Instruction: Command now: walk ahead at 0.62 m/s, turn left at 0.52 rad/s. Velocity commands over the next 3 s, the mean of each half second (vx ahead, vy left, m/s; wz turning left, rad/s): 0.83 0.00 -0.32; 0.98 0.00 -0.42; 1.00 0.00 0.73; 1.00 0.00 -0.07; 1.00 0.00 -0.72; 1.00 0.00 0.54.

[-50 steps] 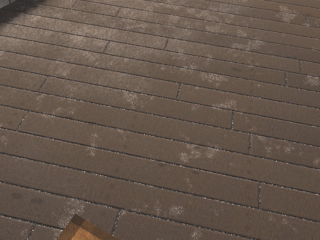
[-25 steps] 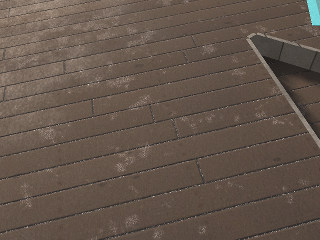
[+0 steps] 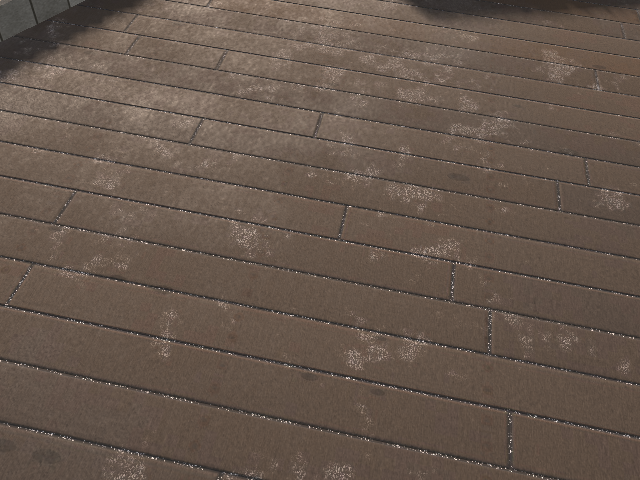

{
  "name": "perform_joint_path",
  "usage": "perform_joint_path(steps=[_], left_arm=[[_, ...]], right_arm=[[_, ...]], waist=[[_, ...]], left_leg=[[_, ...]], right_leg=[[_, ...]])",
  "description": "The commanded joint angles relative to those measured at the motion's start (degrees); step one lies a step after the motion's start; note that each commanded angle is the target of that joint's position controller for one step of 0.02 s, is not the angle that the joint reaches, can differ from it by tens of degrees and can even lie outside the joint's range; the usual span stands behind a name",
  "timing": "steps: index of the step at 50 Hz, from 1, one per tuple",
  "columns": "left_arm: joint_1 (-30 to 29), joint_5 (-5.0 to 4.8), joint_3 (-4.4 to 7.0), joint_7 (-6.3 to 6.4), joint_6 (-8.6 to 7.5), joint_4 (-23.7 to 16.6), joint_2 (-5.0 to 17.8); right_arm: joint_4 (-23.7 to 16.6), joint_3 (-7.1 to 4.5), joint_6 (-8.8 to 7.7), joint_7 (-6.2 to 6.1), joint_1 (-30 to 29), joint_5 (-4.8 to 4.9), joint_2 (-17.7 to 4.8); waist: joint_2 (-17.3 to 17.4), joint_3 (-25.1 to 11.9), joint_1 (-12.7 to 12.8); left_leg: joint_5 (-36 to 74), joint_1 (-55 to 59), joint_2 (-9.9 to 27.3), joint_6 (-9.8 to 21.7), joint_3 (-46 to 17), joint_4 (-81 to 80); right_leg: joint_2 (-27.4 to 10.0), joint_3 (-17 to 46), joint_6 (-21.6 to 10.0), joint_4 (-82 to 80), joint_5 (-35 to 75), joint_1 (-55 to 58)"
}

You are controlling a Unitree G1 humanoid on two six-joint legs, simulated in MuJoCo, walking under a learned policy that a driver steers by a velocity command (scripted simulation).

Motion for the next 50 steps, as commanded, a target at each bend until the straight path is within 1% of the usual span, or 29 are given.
perform_joint_path(steps=[1, 2, 8, 12, 15, 17, 18, 19, 20, 21, 22, 23, 24, 27, 29, 31, 33, 35, 36, 38, 39, 40, 41, 42, 43, 44, 45, 48, 50], left_arm=[[-3.93, 0.78, 0.66, -0.88, -1.39, -3.13, 4.91], [-4.67, 0.28, 0.28, -1.03, -0.91, -3.48, 3.84], [-12.75, -1.60, -0.09, -1.75, -0.44, -4.96, 3.24], [-14.89, -1.37, -1.05, -2.75, -1.10, -6.27, 2.13], [-9.69, -1.64, -1.70, -2.03, -0.86, -5.48, 2.03], [5.43, -1.61, -0.45, -1.14, -0.83, -1.31, 5.66], [17.40, -1.85, 1.06, -0.64, -1.07, 2.52, 8.59], [25.37, -1.28, 2.87, 0.23, -0.95, 4.26, 12.50], [19.67, -1.06, 4.53, 0.58, -0.15, 3.76, 17.87], [17.00, -2.58, 4.82, 0.44, -0.38, 2.84, 15.57], [16.81, -2.61, 4.47, 0.97, -0.80, 3.75, 13.42], [16.11, -2.47, 3.47, 1.23, -1.02, 4.77, 8.88], [14.05, -2.30, 2.81, 1.61, -1.53, 4.95, 7.31], [10.72, -2.63, 2.07, 1.65, -3.40, 4.06, 6.96], [10.98, -2.89, 2.29, 1.63, -4.35, 3.49, 7.76], [11.12, -3.18, 2.96, 1.61, -4.42, 3.26, 8.63], [14.79, -4.02, 3.28, 1.33, -4.60, 4.49, 9.04], [15.85, -3.75, 3.39, 1.38, -4.62, 5.27, 9.48], [17.59, -3.68, 3.27, 1.77, -4.82, 5.90, 9.48], [17.86, -2.40, 3.57, 2.34, -4.97, 7.02, 11.71], [14.07, -1.52, 3.84, 2.33, -4.84, 6.34, 13.14], [11.62, -0.76, 2.96, 2.53, -5.32, 5.45, 9.66], [18.06, -3.63, 0.80, 2.10, -5.77, 2.83, 0.35], [18.83, -3.50, 0.06, 2.17, -5.68, 3.30, 3.28], [10.48, -2.33, 0.11, 2.04, -5.40, 2.86, 5.01], [4.70, -1.51, -0.12, 1.51, -5.42, 1.12, 5.17], [-0.42, 0.01, -0.38, 1.05, -5.27, -1.13, 4.47], [-2.09, 1.83, -2.01, 0.12, -3.90, -4.64, 0.98], [-6.01, 1.68, -2.92, -0.54, -3.85, -7.95, 1.60]], right_arm=[[-1.90, -0.91, -3.16, -0.82, 2.39, 0.20, -5.69], [-1.27, -1.04, -4.00, -0.76, 3.25, 0.40, -6.64], [1.69, -0.36, -6.25, -0.47, 8.31, -0.77, -6.91], [3.45, 0.78, -7.52, -1.43, 6.28, -0.95, -5.95], [4.56, 0.89, -8.05, -2.66, 5.92, -1.61, -8.25], [5.06, 0.03, -6.28, -3.88, 4.57, -3.29, -10.68], [4.13, -0.51, -5.47, -4.14, 2.29, -3.42, -12.31], [2.84, 0.05, -6.07, -3.72, -0.77, -2.68, -10.10], [-1.72, 1.97, -7.74, -1.75, 0.17, -0.78, -1.88], [-3.85, 2.22, -9.13, -1.53, -6.00, -1.22, -6.05], [-5.16, 2.60, -9.96, -1.28, -8.56, -1.17, -6.31], [-5.42, 3.11, -10.35, -1.21, -8.83, -1.57, -5.82], [-6.03, 3.45, -9.50, -1.19, -9.83, -2.70, -4.78], [-7.60, 4.58, -5.48, -0.84, -9.37, -4.56, -2.92], [-11.71, 5.10, -5.20, -0.27, -17.80, -3.72, -3.22], [-13.07, 5.90, -5.30, 0.43, -22.20, -2.48, -1.36], [-13.54, 6.02, -5.55, 0.54, -23.97, -1.64, -0.79], [-12.44, 5.70, -5.49, 0.23, -23.48, -1.66, -1.39], [-12.86, 5.33, -6.00, -0.14, -23.62, -1.94, -2.30], [-10.05, 3.18, -6.72, -1.50, -14.34, -2.05, -6.78], [-6.82, 1.86, -6.78, -2.32, -3.87, -1.20, -9.18], [-4.10, 0.31, -6.73, -3.55, 8.68, -2.04, -12.41], [-3.34, -1.26, -6.70, -3.38, 10.71, -3.53, -17.62], [-2.80, -1.99, -6.20, -1.91, 7.78, -2.75, -16.34], [-3.04, -1.16, -6.36, -1.42, 2.71, -2.09, -10.54], [-1.33, -0.56, -6.54, -1.12, 2.36, -1.70, -7.19], [0.74, 0.06, -6.66, -1.00, 3.32, -1.49, -5.13], [4.85, 0.69, -7.06, -1.33, 7.05, -0.23, -3.34], [4.27, -0.12, -7.44, -1.86, 4.83, -0.16, -5.77]], waist=[[5.01, 2.76, -1.27], [7.32, 3.23, -1.42], [6.81, 8.95, -4.72], [6.16, 10.85, -3.49], [9.64, 3.50, -0.17], [12.39, -4.68, 7.52], [11.75, -9.95, 13.10], [5.57, -12.68, 16.64], [-15.82, -13.93, 8.02], [-3.86, -14.72, 10.21], [1.10, -9.36, 8.40], [7.81, -3.72, 5.24], [9.65, -0.03, 2.52], [6.73, 5.21, -2.00], [5.44, 8.89, -0.35], [3.19, 7.88, 1.84], [0.59, 4.94, 4.62], [1.58, 0.41, 5.90], [-0.95, 1.16, 6.03], [-1.77, -5.38, 1.19], [-1.60, -10.52, -5.38], [0.29, -16.25, -11.11], [23.44, -25.31, -5.09], [21.04, -25.38, -4.74], [11.39, -15.32, -5.20], [4.56, -8.71, -4.82], [2.36, -4.80, -3.82], [5.65, -0.38, 0.47], [7.07, 3.18, 2.16]], left_leg=[[-3.71, 13.25, 13.29, 8.65, -19.53, -20.89], [-1.70, 12.53, 13.57, 8.87, -18.58, -22.02], [9.28, 12.86, 12.99, 5.02, -6.59, -26.21], [28.09, 12.44, 14.26, 1.84, 2.17, -29.71], [80.62, 17.00, 15.90, -1.46, 8.09, -17.54], [95.22, 20.24, 17.31, -2.85, 8.75, 4.79], [91.08, 15.03, 16.83, -2.55, 8.74, 21.64], [64.43, -0.26, 12.06, -2.17, 8.63, 44.97], [-2.40, -32.04, -2.82, -6.65, 3.11, 68.94], [1.23, -39.38, -0.30, -4.33, -7.38, 70.24], [3.92, -39.62, 3.59, -3.83, -8.94, 65.93], [5.43, -36.42, 6.16, -3.21, -7.77, 58.60], [4.16, -33.32, 7.91, -3.80, -7.31, 54.76], [0.80, -30.02, 10.74, -6.33, -4.05, 44.61], [7.91, -27.26, 11.17, -7.97, -0.53, 31.26], [20.21, -19.91, 9.60, -8.48, 0.92, 17.91], [28.86, -15.43, 7.38, -7.10, 2.40, 10.33], [30.15, -13.73, 4.83, -5.58, 3.43, 6.56], [28.00, -13.32, 4.74, -4.52, 3.08, 3.48], [19.55, -4.75, 2.04, -2.73, 2.10, 1.17], [16.45, 5.92, 3.42, -2.10, 2.16, 0.77], [4.83, 20.53, 10.19, -0.68, -4.11, 5.50], [-4.59, 35.83, 28.16, 7.63, -38.41, -1.68], [-12.67, 35.73, 28.25, 12.30, -52.89, -8.90], [-12.48, 28.10, 24.34, 11.59, -43.18, -9.70], [-6.10, 19.30, 21.79, 10.58, -35.48, -10.44], [-0.51, 13.11, 18.17, 8.44, -29.55, -11.22], [6.37, 5.27, 14.22, 9.31, -25.79, -14.10], [6.91, -1.53, 14.82, 10.58, -25.09, -18.59]], right_leg=[[-2.92, 1.27, 0.73, -0.27, 10.04, -19.81], [-3.19, 0.38, 1.07, -2.07, 12.28, -20.45], [-1.19, 0.60, -1.59, -7.48, 18.26, -25.62], [0.94, -3.41, -5.24, -16.73, 22.02, -19.61], [6.16, -10.05, -9.10, -18.20, 17.21, -6.31], [10.26, -9.66, -11.63, -19.09, 9.40, 5.68], [11.29, -7.51, -12.98, -22.21, 5.83, 18.36], [4.62, 5.15, -16.56, -25.32, -2.19, 32.96], [-11.65, 44.12, -27.68, -36.85, -12.23, 48.41], [-12.08, 54.20, -28.32, -44.26, -11.81, 48.14], [-12.16, 48.06, -25.92, -45.74, -9.80, 41.63], [-10.26, 42.53, -23.16, -47.52, -4.60, 31.45], [-7.29, 36.45, -21.22, -48.29, -0.96, 22.83], [-1.47, 27.63, -20.80, -51.80, 1.62, 6.99], [0.97, 24.49, -20.07, -54.91, 8.51, 0.05], [3.94, 21.51, -17.06, -54.81, 15.14, -1.81], [2.58, 21.49, -14.84, -53.31, 30.16, 4.55], [2.36, 19.41, -13.10, -51.70, 39.83, 15.13], [0.63, 20.13, -12.11, -46.66, 50.25, 19.21], [-1.47, 20.66, -9.68, -32.17, 64.26, 27.76], [-0.62, 19.09, -8.90, -20.58, 60.46, 25.06], [1.12, 16.77, -8.72, -3.17, 49.40, 14.80], [11.52, 10.36, -5.31, 21.13, 1.95, -3.68], [9.72, 10.84, -6.13, 27.50, -2.17, -14.28], [5.46, 10.91, -6.51, 25.75, 2.66, -17.88], [3.69, 10.14, -6.57, 21.95, 4.04, -17.56], [1.62, 9.45, -6.57, 16.78, 3.91, -16.31], [-0.95, 7.11, -4.11, 10.00, -0.58, -17.28], [-3.59, 6.45, -2.00, -0.47, 2.31, -17.19]])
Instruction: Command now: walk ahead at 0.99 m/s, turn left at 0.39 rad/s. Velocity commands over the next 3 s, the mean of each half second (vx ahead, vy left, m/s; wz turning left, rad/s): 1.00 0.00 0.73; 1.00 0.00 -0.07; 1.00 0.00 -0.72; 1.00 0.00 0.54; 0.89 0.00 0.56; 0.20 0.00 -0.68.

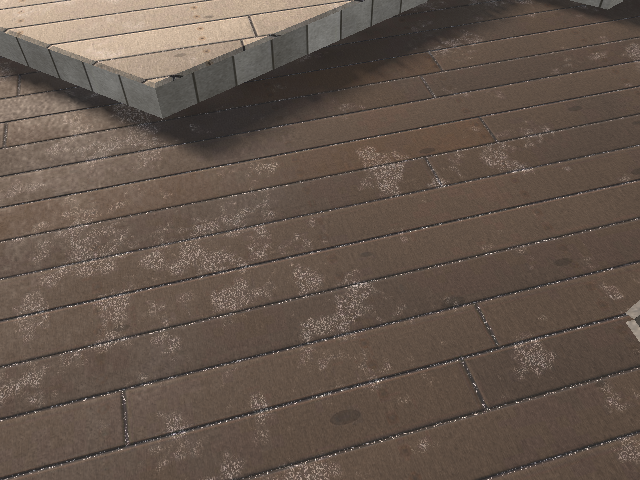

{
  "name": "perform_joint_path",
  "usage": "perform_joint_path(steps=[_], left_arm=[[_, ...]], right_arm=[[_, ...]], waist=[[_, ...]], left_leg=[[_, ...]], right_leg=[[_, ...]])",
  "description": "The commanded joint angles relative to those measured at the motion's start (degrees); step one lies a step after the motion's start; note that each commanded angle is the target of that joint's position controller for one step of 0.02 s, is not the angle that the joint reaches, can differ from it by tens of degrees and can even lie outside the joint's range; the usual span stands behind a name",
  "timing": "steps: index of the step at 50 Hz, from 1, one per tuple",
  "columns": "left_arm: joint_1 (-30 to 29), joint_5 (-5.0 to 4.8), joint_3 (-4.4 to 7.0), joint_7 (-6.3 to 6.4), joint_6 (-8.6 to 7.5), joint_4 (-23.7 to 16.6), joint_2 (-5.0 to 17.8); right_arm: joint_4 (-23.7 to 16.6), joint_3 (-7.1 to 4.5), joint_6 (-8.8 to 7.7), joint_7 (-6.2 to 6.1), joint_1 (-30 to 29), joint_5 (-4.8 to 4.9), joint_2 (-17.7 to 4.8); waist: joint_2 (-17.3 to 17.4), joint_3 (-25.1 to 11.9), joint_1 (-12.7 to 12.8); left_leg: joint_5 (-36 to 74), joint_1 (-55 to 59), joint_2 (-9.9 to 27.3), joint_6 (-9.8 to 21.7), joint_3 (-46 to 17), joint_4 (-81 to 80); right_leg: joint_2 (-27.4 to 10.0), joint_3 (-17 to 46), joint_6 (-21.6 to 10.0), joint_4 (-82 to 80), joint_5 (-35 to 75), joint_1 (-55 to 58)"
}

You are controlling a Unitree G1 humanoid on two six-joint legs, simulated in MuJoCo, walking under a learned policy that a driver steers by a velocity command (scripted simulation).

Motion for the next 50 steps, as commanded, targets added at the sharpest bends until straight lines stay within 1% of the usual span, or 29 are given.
perform_joint_path(steps=[1, 2, 4, 7, 9, 10, 11, 12, 13, 14, 15, 16, 19, 21, 24, 27, 28, 30, 31, 32, 33, 34, 35, 36, 39, 42, 45, 47, 50], left_arm=[[-6.51, 0.06, -1.21, -1.11, -0.74, -8.27, 2.07], [-7.21, -0.92, -2.07, -1.77, -1.02, -9.26, 0.99], [-7.09, -2.03, -1.87, -1.97, -0.90, -8.27, 1.94], [-5.13, -1.90, -0.26, -0.15, -0.88, -6.90, 5.34], [9.51, -0.96, 1.84, 1.73, -1.36, -2.98, 8.35], [20.38, 0.40, 3.49, 3.12, -1.55, -2.33, 12.75], [20.39, 1.66, 4.18, 3.36, -1.00, -2.59, 16.33], [15.51, -0.10, 4.29, 3.33, -0.54, -2.60, 13.26], [11.21, -0.82, 3.26, 3.06, -0.73, -2.94, 7.76], [10.09, -0.97, 2.75, 2.64, -1.07, -2.07, 5.04], [10.69, -0.79, 2.41, 2.58, -1.31, -1.06, 3.79], [11.36, -1.35, 2.38, 2.65, -1.83, 0.39, 3.52], [13.82, -2.85, 1.84, 1.87, -3.26, 3.86, 0.60], [11.74, -2.89, 2.03, 2.00, -3.88, 4.46, 1.35], [11.00, -2.83, 2.40, 2.39, -4.02, 5.42, 3.52], [15.28, -2.76, 3.34, 3.11, -3.24, 6.03, 8.54], [15.63, -2.58, 3.62, 3.53, -2.55, 6.04, 10.43], [12.61, -2.16, 3.66, 3.75, -1.09, 5.47, 12.10], [11.91, -2.10, 3.60, 3.40, -0.93, 5.45, 9.59], [26.01, -4.77, 1.00, 2.46, -1.18, 1.09, 2.13], [15.68, -4.47, 1.94, 2.95, -1.79, 0.70, 7.73], [13.53, -5.22, 1.80, 2.84, -1.74, 0.37, 6.61], [12.21, -4.07, 1.37, 2.47, -1.41, 0.76, 5.37], [13.65, -3.36, 1.13, 2.03, -0.30, 2.50, 3.99], [15.66, -2.97, 1.38, 0.19, 3.11, 4.95, 1.99], [7.05, -3.91, 1.47, -0.39, 3.40, 3.29, 0.73], [0.33, -3.99, 0.96, -1.15, 2.23, 1.26, -0.39], [-2.18, -4.12, 0.49, -1.95, 1.89, 0.54, -1.19], [-2.97, -3.23, 0.63, -2.35, 1.78, -0.13, 0.50]], right_arm=[[-3.47, -0.92, -1.44, -0.24, -1.97, 0.49, -4.47], [-4.55, -1.86, -1.27, -0.35, -5.28, 0.27, -6.96], [-4.85, -2.97, -1.61, 0.57, -5.02, 1.12, -10.01], [-3.55, -3.25, -1.37, 1.18, -1.24, 1.74, -10.37], [-3.12, -3.65, -1.02, 1.37, -0.79, 1.53, -11.54], [-4.63, -2.44, -1.38, 1.25, -1.84, 1.61, -6.66], [-7.27, -0.66, -0.90, 0.79, 2.68, 3.60, 0.86], [-7.69, -0.78, -0.02, 0.40, 0.20, 2.40, -2.41], [-7.55, -1.03, 0.75, 0.59, -4.55, 1.26, -3.64], [-7.42, -1.02, 1.30, 1.19, -7.44, 0.64, -3.41], [-7.36, -1.09, 1.92, 1.78, -9.10, 0.22, -2.67], [-8.39, -0.82, 2.79, 2.43, -9.13, -0.26, -1.36], [-11.99, -0.15, 4.58, 3.56, -16.40, -0.65, 0.48], [-15.07, 0.50, 4.58, 4.42, -20.67, -0.75, 0.57], [-17.23, 1.43, 4.37, 5.84, -26.80, -0.55, 0.02], [-16.19, 1.23, 4.09, 5.73, -25.41, -0.46, -1.83], [-14.61, 0.94, 3.82, 5.31, -20.34, -0.93, -2.80], [-6.86, -1.37, 3.62, 3.16, 1.88, -1.68, -6.84], [-5.65, -3.56, 4.44, 1.68, 2.94, -0.48, -11.50], [-9.65, -4.01, 4.13, 1.18, -4.51, -2.61, -18.59], [-10.99, -4.15, 4.61, 0.47, -2.52, -1.41, -14.84], [-8.46, -3.52, 3.85, -0.34, -4.73, -1.64, -12.85], [-7.45, -2.51, 2.58, -0.22, -7.16, -1.51, -9.15], [-7.47, -1.91, 1.25, -0.15, -9.50, -1.77, -7.54], [-5.38, -0.81, -1.68, 0.44, -10.51, -0.29, -3.92], [-3.53, -0.72, -2.92, 1.15, -8.33, 0.25, -2.81], [-2.64, -0.03, -3.54, 0.89, -6.53, 0.51, -1.55], [-2.23, 0.17, -3.61, 0.04, -5.60, 0.59, -2.71], [-1.17, 0.01, -2.82, -1.87, -3.21, 0.49, -5.52]], waist=[[3.83, 5.97, 3.46], [6.26, 5.57, 4.86], [6.37, 4.04, 4.22], [3.62, 1.23, 4.26], [1.53, -8.43, 11.39], [-4.08, -15.40, 15.61], [-15.39, -20.31, 10.63], [-13.36, -14.74, 8.51], [-6.81, -6.62, 7.78], [-2.73, -2.31, 7.14], [-1.72, -0.26, 6.33], [-5.39, 0.55, 4.64], [-3.84, 3.78, 3.45], [-4.39, 4.74, 1.59], [-0.72, 7.38, 1.26], [-1.98, 3.82, -0.23], [-3.36, 0.54, -3.30], [-3.34, -8.74, -13.71], [6.16, -10.67, -12.77], [19.12, -21.82, 0.13], [5.62, -24.18, -7.14], [3.63, -9.95, -3.63], [-1.46, -2.63, -0.54], [-2.67, 0.54, 1.92], [0.54, 4.67, 5.90], [2.20, 7.85, 3.71], [2.78, 8.05, 2.44], [2.09, 7.03, 2.10], [4.89, 5.01, 3.20]], left_leg=[[4.83, -3.93, 12.14, 12.38, -19.36, -17.22], [2.96, -10.28, 10.41, 11.16, -16.83, -18.87], [9.43, -15.50, 11.13, 10.39, -16.54, -21.98], [23.31, -3.69, 11.14, 7.38, -15.12, -12.00], [30.74, -6.95, 6.33, 4.86, -11.69, 13.76], [15.19, -15.78, 3.03, 3.96, -8.36, 33.79], [-13.50, -28.40, -0.23, 3.42, -4.69, 50.90], [-7.64, -34.70, 3.24, 4.32, -3.83, 56.25], [-2.95, -36.29, 6.24, 4.30, -2.75, 55.07], [-0.88, -34.90, 8.00, 3.89, -2.63, 52.69], [-0.87, -33.44, 8.98, 3.50, -2.60, 51.26], [-1.15, -32.96, 9.91, 2.85, -2.54, 50.16], [1.57, -37.18, 11.39, 2.71, -1.14, 48.37], [7.92, -36.08, 11.55, 3.01, 0.15, 42.58], [16.17, -26.49, 8.92, 4.81, 7.06, 25.60], [15.18, -15.25, 1.95, 7.54, 13.54, 18.98], [12.76, -7.80, 0.17, 8.62, 11.91, 17.64], [10.12, 18.41, -0.94, 11.50, 5.65, 11.89], [2.98, 29.53, 4.08, 10.80, -2.96, 9.56], [3.58, 43.54, 26.62, 19.03, -35.72, 5.40], [-8.63, 38.64, 24.54, 18.13, -39.21, -4.02], [-10.10, 25.96, 24.52, 16.01, -31.98, -8.23], [-8.60, 14.66, 22.28, 13.83, -26.74, -9.89], [-5.63, 6.18, 20.76, 11.94, -21.61, -11.30], [-2.82, -4.43, 16.92, 7.95, -9.89, -17.65], [12.88, -0.39, 11.74, 2.81, 3.10, -20.22], [29.07, 3.72, 10.34, 1.08, 11.46, -20.28], [36.40, 8.13, 11.13, -0.19, 14.54, -20.77], [66.66, 17.99, 13.26, -2.27, 17.02, -13.56]], right_leg=[[-4.22, 0.22, 3.06, -15.20, 5.06, -6.25], [-3.48, -0.48, 3.54, -24.78, 10.44, 2.90], [-0.55, -3.33, 4.02, -29.06, 18.75, 17.33], [0.79, -2.95, 3.13, -35.74, 17.69, 21.30], [0.32, -3.09, 1.83, -35.47, 10.26, 39.59], [-13.01, 11.21, 0.17, -38.21, -9.88, 50.60], [-27.82, 40.29, -3.29, -50.98, -28.95, 54.99], [-26.34, 46.40, -5.49, -55.44, -33.57, 49.19], [-23.45, 34.91, -5.05, -54.26, -25.69, 42.35], [-20.70, 25.32, -4.60, -53.96, -13.10, 36.57], [-18.00, 17.87, -3.42, -54.36, -3.59, 33.31], [-17.84, 14.46, -3.53, -55.47, -0.61, 30.80], [-16.13, 2.49, -1.71, -57.43, 17.09, 30.52], [-14.50, -5.13, -0.84, -59.75, 22.87, 28.18], [-10.74, -15.53, 0.87, -63.01, 30.86, 24.98], [-11.31, -18.28, 1.89, -53.41, 67.60, 31.82], [-12.93, -17.32, 1.39, -46.34, 74.37, 31.99], [-13.52, -15.57, -0.69, -20.19, 72.10, 24.35], [-3.69, -15.33, 0.44, 5.32, 24.22, 11.38], [0.28, -5.04, 1.23, 27.68, -12.10, -7.40], [0.75, 2.68, 0.19, 28.64, -3.92, -10.14], [-1.60, 1.52, 0.16, 24.64, -0.22, -12.79], [-4.78, 2.06, -0.08, 17.55, 2.06, -10.43], [-6.10, 3.02, -0.20, 14.54, 3.26, -5.82], [-8.34, 4.03, 0.86, 6.37, 6.38, -0.89], [-7.24, 1.25, -0.08, -3.26, 17.01, -7.47], [-5.47, -4.87, -1.64, -14.87, 26.43, -7.09], [-3.81, -8.21, -2.90, -22.27, 30.48, -4.85], [1.89, -14.26, -5.47, -29.91, 29.00, 0.31]])
Over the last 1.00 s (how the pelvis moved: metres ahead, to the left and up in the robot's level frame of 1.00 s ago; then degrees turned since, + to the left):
0.85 -0.15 0.00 -25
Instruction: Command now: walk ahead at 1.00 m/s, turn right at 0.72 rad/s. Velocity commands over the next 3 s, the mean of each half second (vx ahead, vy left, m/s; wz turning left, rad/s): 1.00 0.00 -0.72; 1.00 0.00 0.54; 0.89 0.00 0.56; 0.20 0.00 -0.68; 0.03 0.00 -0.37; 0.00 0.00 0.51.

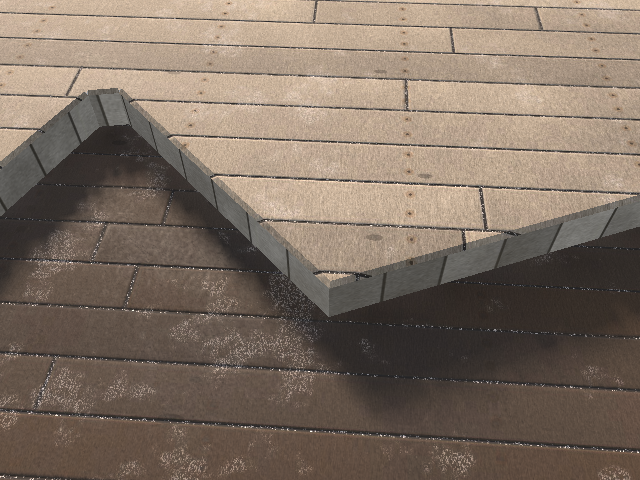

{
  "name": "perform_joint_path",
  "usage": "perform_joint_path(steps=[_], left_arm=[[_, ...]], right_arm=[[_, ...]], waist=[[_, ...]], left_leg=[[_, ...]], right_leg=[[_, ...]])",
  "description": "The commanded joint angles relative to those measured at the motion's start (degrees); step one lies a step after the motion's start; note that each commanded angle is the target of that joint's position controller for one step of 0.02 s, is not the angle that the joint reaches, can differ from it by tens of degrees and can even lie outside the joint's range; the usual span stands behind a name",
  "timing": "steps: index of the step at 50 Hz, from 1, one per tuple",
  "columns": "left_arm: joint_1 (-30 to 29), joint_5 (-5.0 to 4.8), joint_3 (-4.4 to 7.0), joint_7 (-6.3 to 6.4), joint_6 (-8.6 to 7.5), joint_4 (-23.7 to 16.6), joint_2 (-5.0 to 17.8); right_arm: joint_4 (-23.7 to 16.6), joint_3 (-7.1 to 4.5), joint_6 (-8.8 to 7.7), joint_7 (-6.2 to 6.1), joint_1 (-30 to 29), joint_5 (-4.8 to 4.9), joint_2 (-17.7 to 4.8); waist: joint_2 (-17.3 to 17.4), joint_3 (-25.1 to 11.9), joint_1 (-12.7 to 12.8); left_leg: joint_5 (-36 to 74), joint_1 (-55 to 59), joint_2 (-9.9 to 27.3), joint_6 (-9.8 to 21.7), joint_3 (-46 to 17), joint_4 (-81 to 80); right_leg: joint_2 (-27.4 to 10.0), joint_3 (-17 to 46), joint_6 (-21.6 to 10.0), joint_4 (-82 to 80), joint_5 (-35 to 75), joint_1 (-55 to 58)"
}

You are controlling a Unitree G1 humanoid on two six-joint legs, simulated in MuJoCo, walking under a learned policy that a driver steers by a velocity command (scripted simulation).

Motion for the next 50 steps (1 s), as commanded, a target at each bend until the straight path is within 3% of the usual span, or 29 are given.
perform_joint_path(steps=[1, 3, 4, 5, 6, 7, 8, 9, 12, 16, 21, 23, 25, 26, 27, 28, 29, 31, 34, 38, 42, 43, 44, 45, 46, 47, 48, 49, 50], left_arm=[[-0.12, 0.31, 0.61, -0.32, -0.56, -3.16, 4.03], [17.77, -0.59, 2.67, 0.30, 0.14, 2.23, 8.04], [28.19, 0.40, 4.03, 1.16, -0.24, 4.53, 10.51], [28.41, -0.56, 5.30, 2.51, 0.04, 5.15, 12.82], [22.50, 1.48, 6.63, 2.96, 1.01, 4.15, 18.70], [21.34, 0.59, 6.83, 3.12, 1.01, 2.52, 17.06], [19.59, 0.47, 6.23, 3.26, 0.98, 2.97, 13.72], [17.46, 0.41, 5.62, 3.24, 0.73, 3.11, 11.52], [13.34, -0.36, 4.29, 3.46, -1.54, 1.92, 8.89], [14.82, -0.43, 5.28, 3.33, -3.10, 1.30, 11.27], [21.47, -0.94, 5.06, 3.41, -3.88, 4.30, 9.88], [20.00, 0.36, 5.29, 4.28, -4.36, 4.32, 11.86], [12.71, 2.12, 5.64, 4.70, -4.11, 3.05, 13.50], [7.46, 2.66, 5.25, 4.60, -4.41, 1.92, 11.84], [14.63, 0.17, 2.26, 3.80, -5.32, -1.44, 0.01], [18.80, 0.25, 1.24, 4.05, -5.52, -0.87, 2.70], [12.46, 1.54, 1.36, 4.00, -5.18, -1.04, 5.32], [1.67, 3.94, 0.95, 3.13, -5.15, -5.35, 5.57], [-2.18, 5.11, -1.23, 2.25, -3.14, -10.76, 0.49], [-13.15, 4.01, -3.44, 2.26, -2.40, -18.83, -1.37], [-25.29, 3.66, -4.71, 3.47, -2.42, -26.92, -2.64], [-23.62, 2.58, -5.41, 2.91, -2.31, -26.86, -2.96], [-19.62, 1.16, -6.32, 2.85, -2.39, -26.93, -6.26], [-7.68, -0.10, -3.93, 3.32, -2.03, -22.31, -2.66], [12.45, 0.71, -0.61, 4.10, -2.12, -17.83, 1.89], [22.78, 2.84, 3.82, 4.57, -2.68, -16.16, 11.94], [20.28, 2.01, 5.28, 4.68, -2.71, -14.95, 17.69], [11.24, 1.30, 4.45, 4.99, -1.86, -15.32, 12.36], [6.89, 1.28, 3.07, 4.82, -2.06, -13.54, 6.90]], right_arm=[[-3.43, -1.72, 0.41, -2.41, -1.99, -0.56, -10.17], [-5.71, -2.72, 2.40, -3.60, -5.78, -1.31, -13.61], [-7.29, -3.18, 2.99, -3.07, -9.74, -1.64, -15.02], [-7.03, -1.77, 2.89, -1.46, -11.76, -2.29, -8.91], [-13.01, 0.03, 1.77, -0.37, -8.25, -0.87, -2.36], [-15.86, 0.86, 0.15, -0.30, -13.35, -1.61, -4.61], [-15.72, 0.76, -0.68, 0.05, -16.22, -1.68, -6.17], [-15.65, 0.90, -0.86, 0.26, -14.03, -1.87, -6.41], [-15.62, 1.71, 2.69, 0.56, -13.76, -3.94, -5.37], [-20.95, 2.86, 3.28, 1.51, -26.33, -2.39, -4.03], [-21.37, 3.24, 2.35, 1.47, -30.52, -1.38, -3.00], [-19.49, 1.71, 2.24, 0.65, -23.26, -1.44, -6.41], [-12.89, -0.99, 2.09, -0.85, -1.61, -0.44, -10.77], [-8.53, -2.61, 2.37, -1.97, 11.48, -0.65, -13.73], [-7.68, -3.38, 1.84, -1.52, 8.88, -3.11, -19.04], [-8.83, -3.84, 2.76, -0.23, 2.98, -2.36, -15.65], [-9.79, -3.04, 2.84, 0.31, -3.19, -1.88, -9.90], [-6.87, -1.91, 2.70, 0.73, -1.11, -1.02, -5.36], [-2.19, -1.76, 1.52, -0.11, 3.66, 0.20, -5.52], [-3.78, -2.13, 0.85, -0.60, 0.50, -0.74, -7.21], [-1.52, -2.94, 1.42, -2.01, 10.60, -0.77, -7.00], [-3.02, -2.86, 2.55, -2.04, 8.76, -0.50, -6.84], [-4.09, -2.73, 3.31, -2.07, 5.52, 0.24, -5.30], [-4.17, -2.97, 2.88, -1.05, 6.06, 0.78, -8.63], [-5.34, -4.84, 1.04, 0.62, 1.85, 1.91, -14.94], [-11.29, -5.29, -0.73, 1.60, -3.95, 4.55, -13.87], [-15.29, -4.34, -1.95, 2.39, -6.81, 2.73, -6.64], [-14.07, -4.13, -1.56, 2.37, -4.73, 0.21, -3.68], [-14.46, -3.54, -0.47, 2.08, -7.01, -0.65, -1.14]], waist=[[6.30, -0.86, 4.68], [7.43, -11.08, 13.45], [7.26, -11.41, 18.66], [-0.82, -8.85, 17.51], [-16.13, -10.86, 7.71], [-4.67, -13.48, 9.95], [3.53, -5.97, 7.85], [5.03, -2.26, 3.78], [6.46, 1.75, -0.79], [2.72, 4.50, 3.21], [-2.06, -0.64, 9.08], [-4.15, -6.26, 5.27], [-4.86, -15.73, -7.90], [-1.51, -18.33, -14.75], [22.12, -18.24, -3.68], [16.58, -20.57, -1.81], [7.65, -12.13, -0.90], [-1.43, -4.71, -0.88], [2.94, -0.38, 2.18], [3.64, 1.91, 3.58], [3.85, 1.19, -2.22], [0.88, -0.76, -1.69], [3.18, -2.10, 1.12], [3.44, -10.45, 5.64], [5.94, -22.15, 16.80], [-7.41, -35.45, 21.83], [-26.78, -38.88, 16.71], [-17.35, -31.25, 10.39], [-8.51, -18.92, 7.49]], left_leg=[[82.44, -5.24, 15.95, -4.02, 2.01, 9.01], [98.37, -7.48, 17.52, -3.90, 1.46, 32.84], [84.70, -18.34, 18.53, -3.46, -0.37, 51.10], [29.61, -31.54, 9.43, -2.40, -0.81, 73.45], [-9.44, -59.84, 0.35, -5.82, -8.68, 92.51], [-4.49, -65.30, 3.37, -3.70, -18.80, 89.21], [0.92, -63.72, 6.65, -2.43, -19.21, 82.56], [3.30, -60.66, 8.65, -2.48, -18.51, 76.25], [2.75, -51.77, 12.62, -5.79, -16.90, 65.62], [18.18, -45.90, 12.18, -7.86, -12.56, 42.75], [32.02, -40.22, 7.82, -3.35, -9.37, 24.16], [24.62, -35.65, 4.89, -0.32, -8.84, 23.72], [19.79, -17.32, 4.44, 2.15, -8.89, 21.88], [13.56, -2.79, 7.40, 3.17, -11.06, 24.01], [13.47, 8.60, 25.28, 11.85, -45.67, 19.51], [-7.57, 10.71, 27.14, 17.49, -66.33, 9.86], [-13.45, 2.42, 24.57, 17.15, -60.06, 8.26], [-2.70, -11.87, 19.09, 14.13, -48.44, 6.62], [7.00, -21.73, 15.08, 14.74, -42.74, 5.48], [14.37, -32.78, 12.02, 13.76, -37.79, -1.02], [24.70, -18.91, 14.68, 13.40, -39.76, -1.14], [29.37, -23.81, 12.74, 13.28, -35.87, -4.38], [40.30, -35.27, 11.68, 10.46, -34.63, -5.54], [62.86, -36.02, 10.76, 10.08, -31.66, 5.35], [83.03, -37.72, 11.13, 7.95, -28.82, 26.95], [69.20, -46.22, 3.44, 3.09, -26.28, 53.27], [14.13, -52.67, -1.31, 2.18, -25.11, 74.07], [15.96, -57.89, 1.64, 2.36, -25.18, 88.90], [16.71, -62.07, 4.87, 2.52, -20.80, 92.71]], right_leg=[[7.13, -6.12, -2.46, -4.46, -2.71, 15.27], [12.46, -5.10, -4.61, -1.32, -12.10, 33.55], [9.86, 1.31, -8.10, -6.14, -16.57, 44.79], [4.34, 9.70, -10.57, -6.29, -21.80, 51.11], [-7.37, 40.70, -22.25, -12.44, -23.92, 64.34], [-10.10, 52.95, -21.91, -24.61, -33.74, 64.08], [-8.67, 48.01, -17.03, -29.29, -37.55, 54.69], [-7.71, 44.73, -15.16, -30.74, -34.07, 46.38], [0.44, 32.57, -12.61, -32.75, -26.91, 27.93], [5.69, 26.81, -9.98, -34.92, -11.27, 20.26], [2.85, 23.16, -4.95, -31.47, 15.52, 37.96], [0.51, 21.84, -3.07, -22.06, 37.03, 48.17], [0.15, 19.08, -1.41, 0.90, 44.83, 47.17], [4.15, 16.67, -0.69, 20.28, 30.89, 34.44], [15.55, 14.81, 3.17, 43.27, -31.13, 10.58], [12.27, 16.44, 1.67, 47.84, -32.94, -0.97], [6.17, 14.81, 1.67, 46.86, -26.83, -3.57], [3.52, 12.49, 2.66, 43.16, -24.53, -2.05], [1.54, 10.14, 4.71, 47.67, -30.18, -7.55], [-1.30, 5.69, 6.84, 40.14, -27.92, -10.17], [-2.94, 6.68, 5.75, 42.64, -39.77, -22.12], [-1.49, 1.68, 5.98, 30.24, -36.28, -9.95], [1.01, 1.60, 4.97, 17.81, -33.66, 12.61], [6.77, -2.49, 4.74, 20.20, -34.49, 29.78], [5.96, 3.79, 1.80, 19.54, -33.28, 47.37], [-7.80, 30.10, -0.31, 4.54, -59.61, 58.29], [-21.47, 62.34, -1.05, -19.96, -68.37, 58.20], [-23.08, 67.71, -2.57, -23.87, -65.44, 51.01], [-21.14, 56.58, -3.91, -19.59, -59.87, 42.80]])
Over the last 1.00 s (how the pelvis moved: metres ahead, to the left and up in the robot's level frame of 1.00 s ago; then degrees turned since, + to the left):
0.87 0.21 -0.02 19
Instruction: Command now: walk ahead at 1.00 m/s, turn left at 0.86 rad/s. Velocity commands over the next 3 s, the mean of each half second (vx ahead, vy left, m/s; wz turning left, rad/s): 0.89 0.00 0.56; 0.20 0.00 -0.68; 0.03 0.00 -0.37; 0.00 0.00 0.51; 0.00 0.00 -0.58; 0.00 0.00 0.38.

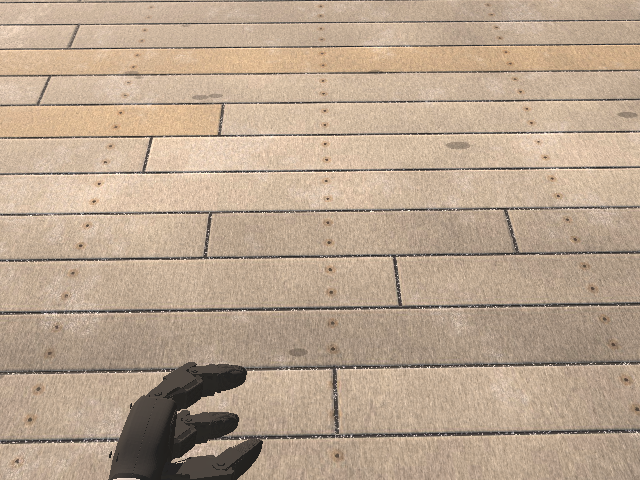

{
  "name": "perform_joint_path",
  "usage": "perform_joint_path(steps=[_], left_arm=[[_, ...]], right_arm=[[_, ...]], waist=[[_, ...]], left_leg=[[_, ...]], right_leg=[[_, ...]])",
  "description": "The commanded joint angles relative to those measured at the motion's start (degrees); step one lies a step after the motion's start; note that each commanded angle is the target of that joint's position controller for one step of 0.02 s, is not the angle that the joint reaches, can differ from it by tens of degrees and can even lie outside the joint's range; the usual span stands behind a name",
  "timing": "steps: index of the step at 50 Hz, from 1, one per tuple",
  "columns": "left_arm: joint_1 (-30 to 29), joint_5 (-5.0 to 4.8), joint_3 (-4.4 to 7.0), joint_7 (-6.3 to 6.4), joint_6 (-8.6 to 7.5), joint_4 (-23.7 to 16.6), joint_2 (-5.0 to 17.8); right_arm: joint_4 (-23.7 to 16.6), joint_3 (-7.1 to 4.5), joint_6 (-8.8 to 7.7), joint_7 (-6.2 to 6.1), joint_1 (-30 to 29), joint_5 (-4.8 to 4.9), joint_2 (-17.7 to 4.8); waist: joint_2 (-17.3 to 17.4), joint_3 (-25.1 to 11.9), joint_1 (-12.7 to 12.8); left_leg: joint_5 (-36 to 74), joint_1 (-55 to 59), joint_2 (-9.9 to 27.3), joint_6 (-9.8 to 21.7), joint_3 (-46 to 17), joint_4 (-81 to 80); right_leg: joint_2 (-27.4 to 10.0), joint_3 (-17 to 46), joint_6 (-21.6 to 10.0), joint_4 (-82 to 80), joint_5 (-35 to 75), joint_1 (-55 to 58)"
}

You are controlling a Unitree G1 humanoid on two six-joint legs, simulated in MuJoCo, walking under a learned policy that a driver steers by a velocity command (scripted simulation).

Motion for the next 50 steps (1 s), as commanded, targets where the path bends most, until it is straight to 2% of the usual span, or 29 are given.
perform_joint_path(steps=[1, 2, 4, 5, 7, 9, 10, 12, 15, 17, 18, 19, 20, 21, 22, 24, 27, 29, 30, 33, 35, 38, 39, 40, 41, 42, 44, 45, 50], left_arm=[[15.25, -0.36, 6.68, 0.87, -0.40, 5.48, 9.93], [17.11, 0.33, 5.64, 0.70, -0.76, 9.22, 5.42], [20.45, 1.18, 5.08, -0.08, -1.68, 16.19, 1.36], [19.85, 0.97, 5.54, -0.45, -2.24, 17.32, 2.99], [13.63, 0.51, 6.12, -0.89, -3.79, 17.79, 4.85], [12.64, -0.13, 6.85, -0.11, -4.58, 19.27, 7.44], [15.18, -0.47, 7.04, 0.54, -4.42, 20.50, 7.55], [16.49, -0.95, 7.91, 1.18, -4.81, 19.93, 11.94], [20.48, -0.52, 9.77, 1.41, -2.73, 18.32, 19.74], [19.50, -0.55, 10.67, 1.46, -0.24, 17.40, 21.58], [19.54, -1.14, 10.38, 1.76, 0.39, 17.38, 19.53], [22.16, -0.18, 8.06, 1.42, 0.39, 14.53, 8.06], [31.67, -4.00, 7.16, 1.37, -0.08, 11.42, 7.84], [26.96, -4.10, 7.26, 2.14, -0.58, 12.62, 10.21], [25.04, -3.16, 7.42, 2.15, -0.52, 13.20, 11.67], [25.50, -1.66, 7.53, 1.68, 0.63, 15.11, 11.60], [22.69, -0.65, 7.92, 0.40, 2.96, 14.61, 10.92], [19.52, -1.34, 7.27, -0.68, 3.21, 13.39, 8.90], [18.11, -1.04, 6.20, -1.21, 2.83, 11.52, 6.69], [13.49, -0.99, 6.23, -2.11, 2.62, 12.28, 7.56], [16.00, -0.29, 6.32, -2.57, 2.73, 12.19, 7.59], [27.69, 0.16, 8.53, -1.74, 3.02, 13.39, 12.11], [33.69, 0.43, 9.97, -0.81, 2.74, 14.38, 14.72], [29.09, -1.20, 11.08, 0.13, 3.23, 14.24, 19.32], [26.15, -1.69, 12.12, -0.31, 3.44, 10.70, 24.84], [20.35, -2.50, 12.43, -0.05, 4.52, 7.47, 23.01], [16.46, -2.78, 9.83, 0.08, 6.02, 7.82, 14.43], [17.21, -2.65, 10.09, 0.11, 5.86, 8.09, 14.73], [18.18, -2.25, 11.43, 0.20, 5.68, 8.75, 18.51]], right_arm=[[-11.66, -0.51, -0.71, 0.39, -10.26, -2.66, 0.29], [-13.54, 0.61, 0.30, 0.77, -13.11, -3.56, 3.29], [-16.05, 2.37, 3.01, 0.96, -15.22, -2.18, 6.45], [-17.03, 2.79, 4.33, 1.15, -16.12, -0.99, 6.03], [-18.93, 1.70, 5.68, 1.18, -20.40, -0.77, 0.82], [-19.30, 0.44, 6.78, 2.21, -22.43, -2.00, -3.32], [-17.27, 0.32, 6.99, 2.30, -21.60, -2.05, -3.66], [-17.38, 1.27, 6.41, 3.73, -21.72, -1.87, -2.19], [-14.10, -0.11, 5.38, 2.78, -14.98, -0.84, -5.56], [-8.59, -1.80, 5.05, 1.07, 0.51, -1.58, -8.27], [-6.38, -2.52, 4.68, 0.10, 3.08, -2.86, -8.78], [-6.90, -2.60, 3.88, -0.12, -4.54, -3.48, -12.67], [-10.43, -2.94, 3.14, -0.61, -4.82, -3.44, -16.15], [-10.74, -3.13, 2.65, -1.01, -6.00, -2.53, -13.93], [-9.69, -1.77, 1.89, -1.17, -8.91, -1.88, -10.65], [-8.79, -0.06, 0.13, -0.86, -10.30, -1.79, -6.07], [-6.41, 0.49, -1.39, -1.07, -7.27, -0.90, -6.02], [-6.42, 0.74, -1.24, -2.00, -8.13, -1.02, -6.04], [-6.80, 0.74, -1.16, -2.03, -10.77, -0.88, -6.53], [-6.73, 1.00, -0.08, -3.20, -11.01, -0.27, -4.64], [-5.85, 0.31, 0.46, -4.07, -9.12, 0.13, -6.96], [-8.22, -0.49, 2.12, -4.45, -14.15, 0.36, -8.01], [-9.43, -0.44, 2.72, -3.82, -17.47, 0.82, -7.60], [-10.97, 0.37, 3.32, -2.69, -16.07, -0.70, -2.66], [-12.67, 1.17, 4.52, -2.48, -4.28, -1.34, -1.14], [-11.08, 1.65, 4.93, -2.88, -1.73, -2.55, -3.60], [-12.35, 0.38, 5.28, -2.96, -13.50, -3.25, -7.45], [-13.29, 0.59, 6.02, -3.10, -14.15, -3.07, -7.06], [-12.52, 1.41, 8.41, -3.02, -15.72, -2.48, -5.33]], waist=[[-5.13, -5.37, 7.73], [-4.28, -0.27, 5.73], [-5.04, 3.01, 2.40], [-6.09, 4.22, 1.00], [-6.34, 7.33, -1.00], [-6.30, 8.49, -1.74], [-2.25, 6.72, -0.57], [-2.08, 5.10, -1.26], [-6.29, -1.50, -3.90], [-7.82, -6.45, -10.30], [-3.56, -4.95, -11.34], [9.95, -2.45, -0.39], [11.88, -18.50, 3.05], [3.17, -15.44, 0.77], [-1.93, -5.76, 3.62], [-6.88, -1.02, 6.15], [-2.22, 0.68, 6.27], [-0.67, 0.10, 6.31], [4.52, 1.07, 7.21], [2.02, 0.55, 4.06], [3.85, -1.89, 4.63], [5.37, -6.10, 10.74], [1.11, -6.86, 15.47], [-12.45, -1.35, 10.09], [-15.91, -11.46, 3.87], [-9.27, -16.61, 4.05], [4.67, -2.23, 3.39], [0.36, -0.99, 3.45], [-2.19, -4.78, 4.90]], left_leg=[[1.06, -35.99, 5.70, 1.37, 5.76, 35.17], [-0.26, -37.55, 6.78, 1.94, 5.62, 37.52], [-8.42, -43.14, 6.95, 2.57, 6.07, 42.94], [-11.20, -43.81, 7.26, 2.08, 5.02, 38.55], [-4.04, -37.88, 8.18, 1.77, 5.76, 22.42], [5.71, -31.39, 7.47, 2.17, 11.48, 7.34], [7.47, -27.69, 5.25, 2.92, 16.01, 3.27], [12.36, -13.12, 4.70, 3.89, 19.59, -13.80], [3.28, -3.94, -0.78, 4.67, 22.42, -21.31], [1.07, 10.29, -1.53, 6.79, 18.50, -32.44], [5.05, 18.17, 1.08, 6.96, 13.04, -41.94], [25.96, 27.26, 9.83, 3.73, 1.90, -29.48], [39.99, 38.01, 24.58, 12.59, -22.11, -35.58], [37.83, 29.12, 25.44, 13.71, -21.34, -43.13], [35.80, 18.13, 24.28, 12.71, -14.50, -44.24], [41.99, 5.53, 21.82, 7.87, -4.70, -46.83], [48.56, 3.94, 19.34, 5.56, 5.94, -49.13], [50.87, 6.52, 15.86, 3.55, 12.70, -50.64], [47.19, 5.44, 16.03, 4.10, 15.90, -49.74], [40.09, 12.10, 10.94, 0.04, 24.58, -48.91], [47.40, 14.92, 12.22, -1.29, 26.36, -41.89], [44.99, 10.07, 15.85, -2.31, 24.91, -22.69], [29.16, 4.44, 12.55, -4.14, 24.95, -7.00], [-24.17, -10.80, 1.10, -6.42, 25.26, 9.60], [-31.58, -19.41, -3.50, -8.84, 11.85, 23.29], [-27.68, -21.09, 0.14, -8.46, 5.84, 23.86], [-20.62, -22.03, 3.88, -7.78, 6.01, 11.53], [-18.87, -20.02, 4.32, -7.92, 6.40, 6.67], [-12.74, -15.41, 4.19, -8.90, 5.88, -4.83]], right_leg=[[-17.90, 45.06, -11.96, -42.07, -21.92, 36.85], [-16.21, 36.29, -9.99, -42.38, -13.37, 30.85], [-15.13, 24.26, -7.09, -43.94, -2.53, 29.39], [-15.04, 18.20, -6.14, -47.40, 0.47, 28.57], [-12.37, 4.42, -1.88, -56.21, 9.37, 24.38], [-7.15, -6.76, -1.43, -59.74, 17.93, 25.60], [-3.16, -11.58, -1.76, -60.71, 21.34, 30.18], [-3.43, -13.86, -4.03, -62.84, 31.78, 31.31], [-8.37, -11.74, -6.42, -51.30, 69.65, 48.05], [-8.65, -10.30, -6.38, -27.54, 77.07, 50.00], [-3.65, -9.82, -5.45, -6.38, 52.54, 41.54], [3.29, -3.98, -4.44, 12.85, -6.52, 19.71], [8.22, 10.64, -3.70, 23.06, -6.78, 10.76], [7.50, 12.52, -3.27, 24.21, 1.79, 10.15], [5.06, 11.06, -3.05, 20.39, 5.26, 11.26], [2.41, 11.46, -2.60, 12.31, 6.99, 18.09], [2.06, 8.30, -2.30, 4.23, 7.31, 17.17], [2.32, 5.33, -3.11, -2.44, 13.56, 14.36], [0.73, 4.43, -3.43, -12.58, 17.85, 15.11], [5.60, -2.66, -4.17, -27.37, 28.60, 17.70], [8.48, -5.82, -5.17, -31.52, 30.04, 22.14], [9.78, -2.34, -9.60, -33.58, 23.15, 34.43], [8.82, 1.63, -12.22, -39.77, 28.39, 41.06], [-0.79, 18.06, -14.82, -38.63, 65.79, 44.50], [-12.04, 42.06, -26.94, -42.09, 82.36, 51.98], [-14.37, 46.75, -29.07, -48.41, 51.09, 51.70], [-5.71, 37.45, -20.59, -54.10, 18.91, 37.36], [-4.16, 35.62, -18.89, -53.88, 21.54, 34.39], [2.17, 30.92, -7.15, -51.98, 25.03, 34.02]])
Over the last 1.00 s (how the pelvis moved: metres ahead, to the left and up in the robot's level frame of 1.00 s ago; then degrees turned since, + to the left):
0.92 -0.20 0.05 -3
